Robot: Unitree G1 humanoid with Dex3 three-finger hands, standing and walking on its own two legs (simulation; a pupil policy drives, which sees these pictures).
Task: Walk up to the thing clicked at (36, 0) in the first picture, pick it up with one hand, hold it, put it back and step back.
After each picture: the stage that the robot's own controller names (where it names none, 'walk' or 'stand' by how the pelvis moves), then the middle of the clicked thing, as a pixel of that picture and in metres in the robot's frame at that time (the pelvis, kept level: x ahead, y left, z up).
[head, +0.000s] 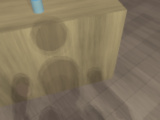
stand; out of the picture +0.96 +0.30 +0.09
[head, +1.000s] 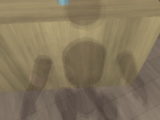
walk; out of the picture +0.88 +0.18 +0.10
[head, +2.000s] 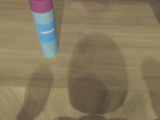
walk; (45, 28) +0.51 +0.17 +0.12
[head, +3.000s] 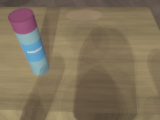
stand; (32, 46) +0.44 +0.20 +0.11
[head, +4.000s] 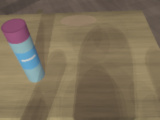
stand; (27, 54) +0.43 +0.22 +0.09
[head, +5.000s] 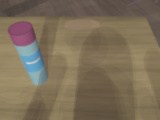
stand; (31, 57) +0.42 +0.20 +0.09
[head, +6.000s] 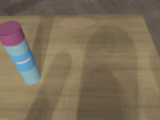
stand; (22, 57) +0.42 +0.24 +0.09
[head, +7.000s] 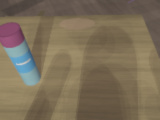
stand; (22, 58) +0.41 +0.24 +0.09
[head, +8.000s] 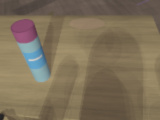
rise first; (34, 54) +0.42 +0.22 +0.09
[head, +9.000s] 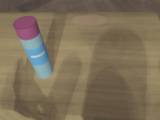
go down; (36, 51) +0.44 +0.21 +0.09
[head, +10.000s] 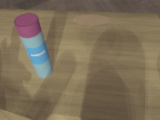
go down; (36, 49) +0.44 +0.20 +0.10
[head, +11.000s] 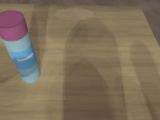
approach; (22, 52) +0.41 +0.19 +0.11
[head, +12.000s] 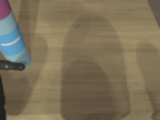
close; (8, 36) +0.43 +0.20 +0.14
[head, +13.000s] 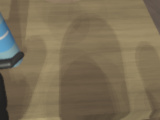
lift; out of the picture +0.45 +0.22 +0.14
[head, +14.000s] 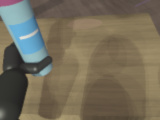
lift; (26, 33) +0.35 +0.16 +0.26
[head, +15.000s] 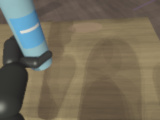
hold; (26, 27) +0.36 +0.15 +0.28
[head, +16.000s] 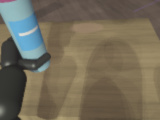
hold; (25, 29) +0.35 +0.16 +0.28
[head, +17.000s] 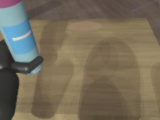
crouch; (18, 33) +0.35 +0.18 +0.26
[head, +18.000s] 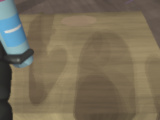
crouch; (9, 27) +0.42 +0.21 +0.23
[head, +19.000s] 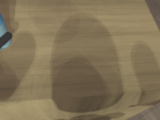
lower; out of the picture +0.50 +0.23 +0.16
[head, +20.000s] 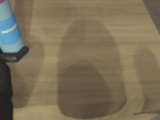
lower; (4, 26) +0.47 +0.21 +0.15
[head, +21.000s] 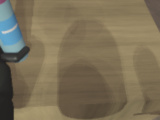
lower; (5, 26) +0.46 +0.21 +0.15
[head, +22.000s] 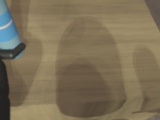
lower; out of the picture +0.47 +0.21 +0.15
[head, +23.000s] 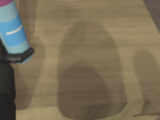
draw back; (10, 27) +0.46 +0.19 +0.15
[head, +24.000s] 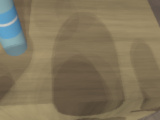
sink last; (3, 17) +0.46 +0.19 +0.16
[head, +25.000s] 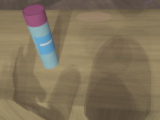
sink last; (43, 40) +0.48 +0.20 +0.12
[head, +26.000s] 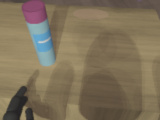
stand; (41, 37) +0.48 +0.19 +0.11
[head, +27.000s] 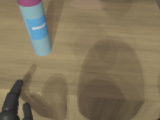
stand; (36, 24) +0.50 +0.19 +0.16
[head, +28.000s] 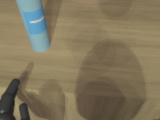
stand; (33, 17) +0.49 +0.19 +0.18
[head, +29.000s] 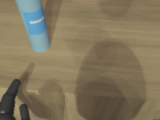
stand; (33, 18) +0.49 +0.19 +0.18
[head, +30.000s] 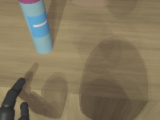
walk; (37, 21) +0.49 +0.19 +0.16
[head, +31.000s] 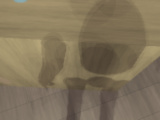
stand; out of the picture +0.64 +0.28 +0.12
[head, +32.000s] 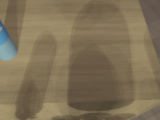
walk; out of the picture +0.45 +0.28 +0.11
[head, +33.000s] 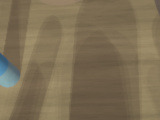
stand; out of the picture +0.34 +0.28 +0.11
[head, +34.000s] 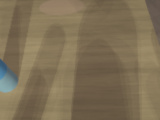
stand; out of the picture +0.34 +0.28 +0.11
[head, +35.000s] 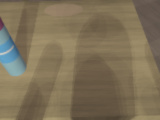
stand; (3, 47) +0.42 +0.27 +0.10
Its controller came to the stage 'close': yes
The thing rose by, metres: 0.21
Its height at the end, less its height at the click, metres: +0.00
